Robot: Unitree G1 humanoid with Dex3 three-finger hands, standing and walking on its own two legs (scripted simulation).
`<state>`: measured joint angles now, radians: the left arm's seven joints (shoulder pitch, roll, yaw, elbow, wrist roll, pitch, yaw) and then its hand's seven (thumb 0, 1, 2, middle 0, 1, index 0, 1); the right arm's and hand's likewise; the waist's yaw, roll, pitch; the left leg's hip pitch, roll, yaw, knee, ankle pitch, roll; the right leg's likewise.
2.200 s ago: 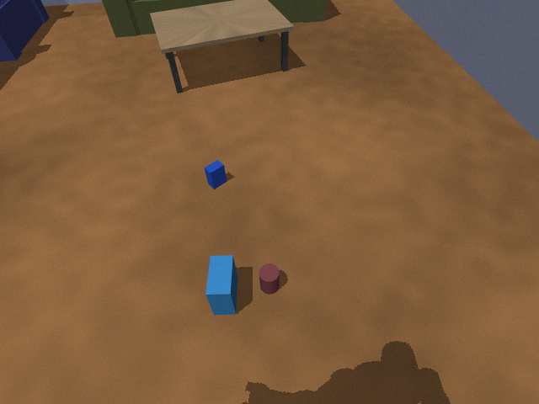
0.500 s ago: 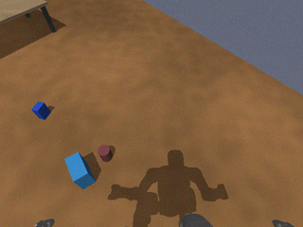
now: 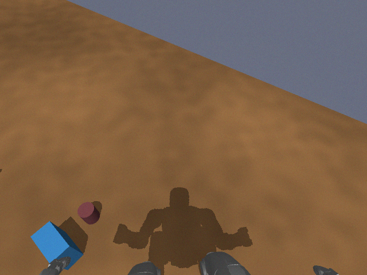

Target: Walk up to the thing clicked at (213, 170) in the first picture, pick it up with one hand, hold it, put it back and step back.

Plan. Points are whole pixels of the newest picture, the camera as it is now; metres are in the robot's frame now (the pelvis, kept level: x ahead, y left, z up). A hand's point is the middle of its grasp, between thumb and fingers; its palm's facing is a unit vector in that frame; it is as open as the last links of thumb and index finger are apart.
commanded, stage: walk up
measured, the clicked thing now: out of the picture +0.69 +1.10 -0.69
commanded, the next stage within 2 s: stand in 0.86 s
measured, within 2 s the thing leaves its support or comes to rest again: neither
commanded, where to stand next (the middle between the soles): +0.09 -0.01 m, yaw -11 degrees
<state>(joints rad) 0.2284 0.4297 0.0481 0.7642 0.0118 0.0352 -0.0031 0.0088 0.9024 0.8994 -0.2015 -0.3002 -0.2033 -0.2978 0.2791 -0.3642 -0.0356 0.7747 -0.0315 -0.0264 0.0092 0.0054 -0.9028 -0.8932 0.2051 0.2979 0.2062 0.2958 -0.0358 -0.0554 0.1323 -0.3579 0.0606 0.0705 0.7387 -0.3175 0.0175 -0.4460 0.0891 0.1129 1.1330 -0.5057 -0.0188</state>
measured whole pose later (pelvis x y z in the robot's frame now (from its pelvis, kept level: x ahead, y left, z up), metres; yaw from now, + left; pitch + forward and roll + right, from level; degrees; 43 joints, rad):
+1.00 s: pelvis +0.01 -0.01 +0.03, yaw -11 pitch -3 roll +0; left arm 0.09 0.36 -0.02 1.08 0.01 -0.02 -0.01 0.01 0.90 0.90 -0.20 -0.30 -0.20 -0.30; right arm 0.12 -0.37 0.00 1.10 -0.01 -0.01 0.01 0.01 -0.91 -0.89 0.20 0.30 0.20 0.30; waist -0.03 0.00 0.06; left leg -0.17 0.04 0.07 0.44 -0.21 -0.01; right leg -0.19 0.01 0.12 0.45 -0.22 0.02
